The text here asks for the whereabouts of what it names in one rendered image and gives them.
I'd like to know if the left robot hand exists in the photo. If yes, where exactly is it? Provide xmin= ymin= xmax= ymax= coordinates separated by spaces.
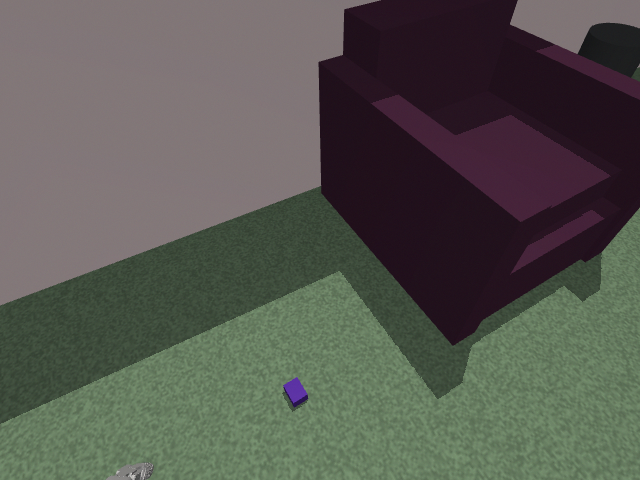
xmin=106 ymin=463 xmax=154 ymax=480

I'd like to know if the armchair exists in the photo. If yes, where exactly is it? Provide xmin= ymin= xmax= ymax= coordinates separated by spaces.
xmin=319 ymin=0 xmax=640 ymax=346

